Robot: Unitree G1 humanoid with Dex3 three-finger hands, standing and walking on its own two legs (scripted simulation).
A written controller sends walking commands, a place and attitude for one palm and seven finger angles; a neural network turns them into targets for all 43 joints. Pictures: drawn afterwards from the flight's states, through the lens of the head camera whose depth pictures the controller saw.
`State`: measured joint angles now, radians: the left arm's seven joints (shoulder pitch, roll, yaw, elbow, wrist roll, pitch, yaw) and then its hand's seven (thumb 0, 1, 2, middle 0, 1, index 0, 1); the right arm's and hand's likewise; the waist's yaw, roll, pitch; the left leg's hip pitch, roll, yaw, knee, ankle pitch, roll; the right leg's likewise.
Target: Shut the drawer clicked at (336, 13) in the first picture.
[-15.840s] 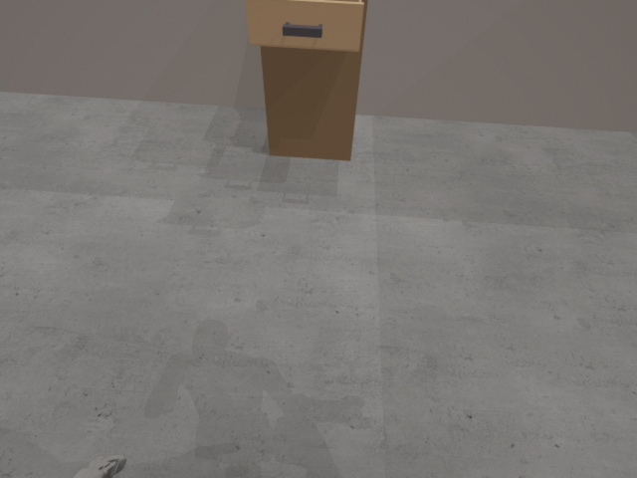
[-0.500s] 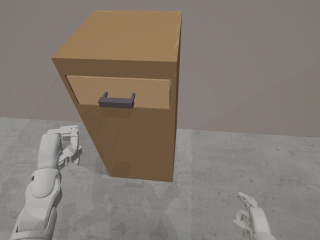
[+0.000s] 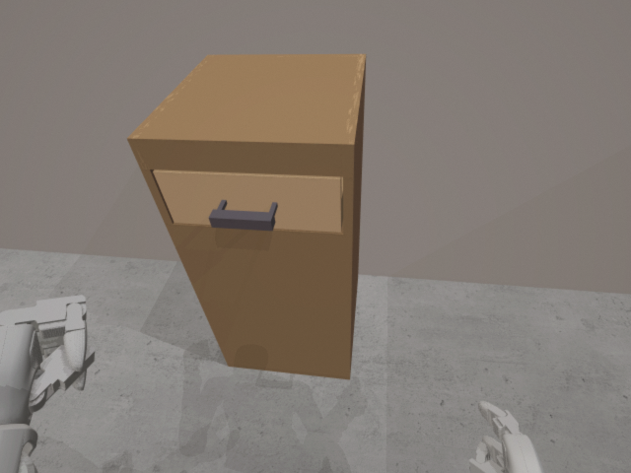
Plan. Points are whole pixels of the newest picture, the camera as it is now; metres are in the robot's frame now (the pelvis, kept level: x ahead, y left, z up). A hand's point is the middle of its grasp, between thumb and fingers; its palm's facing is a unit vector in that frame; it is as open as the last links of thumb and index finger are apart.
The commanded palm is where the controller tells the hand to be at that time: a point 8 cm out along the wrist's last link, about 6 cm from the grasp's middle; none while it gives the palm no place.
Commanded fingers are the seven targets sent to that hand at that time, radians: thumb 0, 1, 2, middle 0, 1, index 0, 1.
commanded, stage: draw the hand back to the body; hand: left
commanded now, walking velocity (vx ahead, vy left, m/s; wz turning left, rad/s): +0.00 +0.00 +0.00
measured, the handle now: (245, 212) +0.58 +0.23 -0.02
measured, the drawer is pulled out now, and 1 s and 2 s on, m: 0.00 0.00 0.00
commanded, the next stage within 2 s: step back with the hand held close in 0.12 s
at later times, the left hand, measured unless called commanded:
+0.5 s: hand (84, 356) +0.18 +0.25 +0.15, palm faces +0.29 -0.83 -0.48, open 3.3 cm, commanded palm +0.12 +0.30 +0.17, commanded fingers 0.00 0.90 0.90 -1.40 -1.60 -1.40 -1.60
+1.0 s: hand out of the picture +0.09 +0.27 +0.15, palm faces +0.36 -0.78 -0.51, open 3.3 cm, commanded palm +0.02 +0.31 +0.17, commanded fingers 0.00 0.90 0.90 -1.40 -1.60 -1.40 -1.60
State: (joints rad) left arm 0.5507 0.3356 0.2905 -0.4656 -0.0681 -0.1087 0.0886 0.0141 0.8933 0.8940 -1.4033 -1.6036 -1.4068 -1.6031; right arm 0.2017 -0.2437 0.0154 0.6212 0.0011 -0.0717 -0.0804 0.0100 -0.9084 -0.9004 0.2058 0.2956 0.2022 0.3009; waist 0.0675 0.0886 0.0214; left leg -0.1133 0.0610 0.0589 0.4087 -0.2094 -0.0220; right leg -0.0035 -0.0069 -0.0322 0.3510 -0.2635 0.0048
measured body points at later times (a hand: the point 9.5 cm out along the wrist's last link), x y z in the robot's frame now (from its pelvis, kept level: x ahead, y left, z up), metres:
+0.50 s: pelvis -0.02 +0.02 +0.00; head +0.00 +0.00 +0.45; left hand +0.15 +0.29 +0.17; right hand +0.17 -0.22 -0.09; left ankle +0.01 +0.13 -0.74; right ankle -0.04 -0.12 -0.74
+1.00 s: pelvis -0.10 +0.03 -0.02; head -0.07 +0.03 +0.43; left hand +0.06 +0.31 +0.18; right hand +0.09 -0.20 -0.09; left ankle +0.01 +0.13 -0.74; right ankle -0.04 -0.12 -0.74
